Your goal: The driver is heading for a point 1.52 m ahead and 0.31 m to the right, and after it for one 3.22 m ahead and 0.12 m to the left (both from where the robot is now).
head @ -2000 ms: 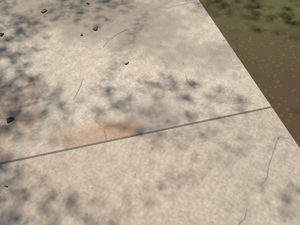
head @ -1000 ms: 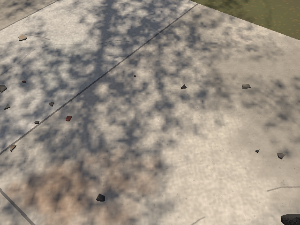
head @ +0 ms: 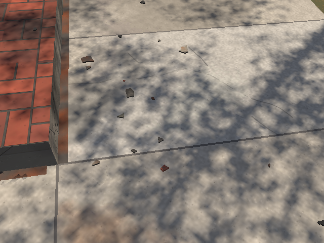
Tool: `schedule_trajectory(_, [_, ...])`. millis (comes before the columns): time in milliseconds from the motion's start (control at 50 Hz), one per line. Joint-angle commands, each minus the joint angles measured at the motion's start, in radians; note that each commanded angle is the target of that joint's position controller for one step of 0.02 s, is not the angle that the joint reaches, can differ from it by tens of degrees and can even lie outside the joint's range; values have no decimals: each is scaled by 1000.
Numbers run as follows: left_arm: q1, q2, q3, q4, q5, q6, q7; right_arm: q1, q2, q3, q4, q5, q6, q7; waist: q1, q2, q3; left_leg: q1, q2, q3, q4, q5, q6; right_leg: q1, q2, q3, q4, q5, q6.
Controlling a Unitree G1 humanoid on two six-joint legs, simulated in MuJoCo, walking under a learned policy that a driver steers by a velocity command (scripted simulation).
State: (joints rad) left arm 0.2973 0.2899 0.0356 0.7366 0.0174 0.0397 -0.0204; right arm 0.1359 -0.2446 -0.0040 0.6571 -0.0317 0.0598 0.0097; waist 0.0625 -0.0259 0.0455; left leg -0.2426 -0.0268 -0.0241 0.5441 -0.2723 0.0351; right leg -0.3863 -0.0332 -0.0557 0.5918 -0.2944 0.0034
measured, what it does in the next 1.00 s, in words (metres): steps on the spot: right foot, then left foot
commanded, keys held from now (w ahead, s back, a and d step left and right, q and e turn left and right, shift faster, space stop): e+shift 0.42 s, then shift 0.04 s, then q+shift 0.54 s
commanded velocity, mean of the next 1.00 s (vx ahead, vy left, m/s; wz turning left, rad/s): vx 0.01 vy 0.00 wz -0.13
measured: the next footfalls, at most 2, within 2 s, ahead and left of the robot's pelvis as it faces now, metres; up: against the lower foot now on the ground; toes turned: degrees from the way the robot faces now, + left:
right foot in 0.34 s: -0.03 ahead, -0.11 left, +0.00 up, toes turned -21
left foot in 0.92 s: +0.02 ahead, +0.07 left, +0.00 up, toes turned -11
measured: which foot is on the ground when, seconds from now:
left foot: down 0.00-0.34, up 0.36-0.90, down 0.92-1.00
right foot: up 0.00-0.32, down 0.34-0.90, up 0.92-1.00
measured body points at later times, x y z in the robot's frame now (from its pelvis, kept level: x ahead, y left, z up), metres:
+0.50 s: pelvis -0.04 -0.03 +0.01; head -0.01 -0.07 +0.45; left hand +0.19 +0.20 -0.08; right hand -0.02 -0.34 -0.11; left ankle +0.01 +0.11 -0.65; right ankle -0.07 -0.09 -0.73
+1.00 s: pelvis -0.02 +0.00 +0.00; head +0.02 +0.02 +0.45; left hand +0.16 +0.25 -0.12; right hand +0.03 -0.30 -0.09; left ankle -0.02 +0.08 -0.73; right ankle -0.07 -0.11 -0.68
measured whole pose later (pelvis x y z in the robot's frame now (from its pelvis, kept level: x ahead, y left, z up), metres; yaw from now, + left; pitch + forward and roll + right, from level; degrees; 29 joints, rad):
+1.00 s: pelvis -0.02 +0.00 +0.00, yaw -7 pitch +0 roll -1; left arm 0.14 0.31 0.05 0.71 0.02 0.06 0.03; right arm 0.26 -0.29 -0.07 0.70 0.00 0.04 0.02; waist -0.02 -0.05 0.09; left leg -0.25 -0.08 -0.04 0.57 -0.32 0.09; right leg -0.41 0.01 -0.02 1.00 -0.52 0.02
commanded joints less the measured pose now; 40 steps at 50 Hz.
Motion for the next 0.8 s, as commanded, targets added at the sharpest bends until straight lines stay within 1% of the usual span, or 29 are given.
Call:
schedule_trajectory(20, [-57, 133, 44, -99, -17, 11, -1, 48, -243, -70, -45, -15, -21, -34, -88, 234, 11, -86, 374, -262, -312, 135, 201, -85, 57, 105, 366, -251, -1])
schedule_trajectory(40, [-22, 141, 58, -79, -20, 18, -2, -18, -178, -49, -48, -8, -28, -40, -37, 210, 29, -94, 316, -170, -299, 204, 176, -98, 64, 90, 458, -195, -4])
schedule_trajectory(60, [29, 143, 66, -51, -17, 22, 1, -65, -141, -38, -62, -2, -30, -44, -7, 195, 18, -61, 272, -95, -288, 276, 152, -105, 59, 72, 510, -150, 6])
schedule_trajectory(80, [52, 139, 71, -36, -6, 26, 1, -77, -119, -34, -70, 6, -36, -55, -5, 201, -2, -8, 259, -47, -266, 368, 152, -125, 53, 48, 554, -125, 18])
schedule_trajectory(100, [59, 128, 70, -30, -2, 25, -1, -61, -103, -31, -72, 10, -39, -59, -15, 180, -30, 52, 258, -19, -241, 450, 158, -140, 47, 38, 570, -122, 32])
schedule_trajectory(120, [41, 114, 68, -39, -5, 26, -6, -37, -98, -32, -68, 10, -40, -62, -28, 158, -48, 108, 267, -6, -223, 478, 162, -157, 39, 32, 552, -120, 41])
schedule_trajectory(160, [-7, 79, 58, -66, -10, 32, -17, 10, -104, -40, -54, 5, -42, -66, -59, 154, -63, 186, 293, 5, -202, 449, 163, -173, 17, 26, 451, -119, 49])
schedule_trajectory(200, [-41, 56, 50, -92, -10, 41, -28, 30, -117, -50, -46, 1, -45, -63, -81, 180, -69, 192, 310, 23, -181, 410, 155, -117, 7, 11, 325, -137, 41])
schedule_trajectory(260, [-53, 65, 52, -125, -17, 44, -35, 41, -152, -69, -37, -2, -49, -48, -88, 208, -85, 162, 345, 42, -138, 427, 141, -11, 20, -33, 187, -178, 11])
schedule_trajectory(300, [-39, 65, 54, -135, -21, 39, -37, 37, -171, -81, -32, 5, -51, -38, -72, 196, -91, 145, 356, 64, -83, 420, 115, 48, 31, -58, 80, -148, -9])
schedule_trajectory(320, [-9, 58, 55, -129, -17, 32, -34, 27, -175, -86, -30, 15, -51, -33, -42, 163, -96, 103, 343, 105, -15, 376, 78, 121, 46, -70, -33, -60, -22])
schedule_trajectory(340, [28, 81, 62, -114, -5, 20, -23, 59, -168, -89, -16, 19, -51, -28, -20, 70, -101, 21, 304, 160, 108, 228, 13, 216, 43, 4, -163, 68, -39])
schedule_trajectory(360, [66, 210, 90, -117, 7, 4, -8, 88, -124, -81, -37, 12, -46, -21, -22, -192, -80, -231, 191, 236, 381, -141, -66, 339, -179, 358, -271, 315, -99])
schedule_trajectory(380, [128, 327, 125, -117, -1, 0, -10, -52, -77, -57, -127, 3, -31, -31, 27, -320, -56, -458, 14, 99, 534, -420, -98, 341, -341, 639, -255, 686, -282])
schedule_trajectory(400, [146, 281, 121, -119, -11, 4, -8, -72, -106, -57, -119, -6, -25, -36, 44, -148, -79, -485, 50, -2, 635, -387, -93, 376, -324, 583, -254, 611, -321])
schedule_trajectory(420, [80, 240, 106, -126, -13, 12, 2, -58, -111, -60, -99, 8, -29, -33, 9, -94, -43, -478, 63, -28, 644, -286, -84, 329, -267, 503, -255, 491, -301])
schedule_trajectory(440, [-18, 202, 91, -144, -10, 21, 11, -31, -123, -64, -73, 17, -37, -30, -37, -62, -26, -451, 81, -34, 600, -174, -79, 292, -198, 416, -259, 430, -253])
schedule_trajectory(460, [-74, 170, 79, -157, -19, 21, 18, -5, -141, -70, -58, 7, -38, -28, -54, -82, -39, -419, 76, -19, 587, -115, -81, 283, -158, 368, -254, 469, -226])
schedule_trajectory(480, [-97, 142, 68, -161, -19, 19, 21, 48, -148, -72, -22, 1, -33, -24, -65, -82, -82, -370, 63, 2, 603, -81, -86, 291, -138, 313, -245, 548, -215])
schedule_trajectory(500, [-88, 125, 58, -155, -20, 14, 20, 81, -143, -70, 1, 3, -26, -20, -65, -66, -112, -332, 57, 15, 604, -68, -89, 297, -137, 283, -242, 599, -209])
schedule_trajectory(520, [-80, 111, 51, -146, -18, 8, 20, 100, -132, -66, 16, 10, -19, -16, -64, -51, -122, -306, 57, 23, 584, -61, -88, 302, -137, 258, -248, 617, -204])
schedule_trajectory(560, [-79, 73, 29, -130, -8, -3, 26, 108, -104, -53, 35, 21, -6, -10, -59, -46, -107, -257, 66, 22, 478, -47, -82, 299, -139, 222, -281, 548, -190])
schedule_trajectory(580, [-85, 51, 15, -121, -1, -9, 31, 108, -91, -47, 46, 21, -1, -7, -53, -56, -93, -216, 69, 13, 401, -38, -77, 283, -140, 203, -302, 475, -179])
schedule_trajectory(600, [-88, 51, 9, -113, 7, -13, 35, 104, -88, -44, 55, 21, 4, -3, -44, -74, -72, -174, 63, 4, 335, -33, -70, 260, -142, 187, -318, 395, -172])
schedule_trajectory(640, [-83, 110, 22, -100, 17, -13, 42, 79, -128, -57, 51, 22, 7, 1, -23, -105, -24, -158, 28, -2, 291, -67, -53, 239, -168, 184, -318, 310, -183])
schedule_trajectory(660, [-77, 134, 29, -93, 16, -9, 44, 79, -147, -64, 48, 21, 6, 4, -21, -104, -11, -175, 23, 4, 295, -95, -47, 249, -188, 193, -308, 306, -197])
schedule_trajectory(680, [-74, 141, 32, -90, 12, -5, 45, 82, -154, -68, 47, 21, 4, 7, -23, -91, -3, -190, 26, 10, 299, -119, -43, 262, -209, 201, -298, 317, -210])
schedule_trajectory(740, [-90, 128, 31, -87, 8, -2, 50, 88, -136, -67, 40, 22, -2, 15, -30, -59, 5, -201, 41, 32, 292, -175, -37, 289, -246, 195, -265, 392, -235])
schedule_trajectory(800, [-114, 125, 35, -81, 9, -6, 51, 100, -117, -66, 26, 31, -4, 19, -41, -62, -20, -162, 37, 62, 246, -207, -26, 308, -260, 159, -216, 522, -233])
Velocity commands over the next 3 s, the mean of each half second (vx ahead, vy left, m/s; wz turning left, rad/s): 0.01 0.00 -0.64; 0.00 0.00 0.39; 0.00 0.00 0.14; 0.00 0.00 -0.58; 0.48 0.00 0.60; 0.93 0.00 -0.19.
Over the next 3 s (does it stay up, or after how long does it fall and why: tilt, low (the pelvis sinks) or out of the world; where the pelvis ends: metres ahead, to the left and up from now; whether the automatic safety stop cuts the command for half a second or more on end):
stays up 0.59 0.06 -0.01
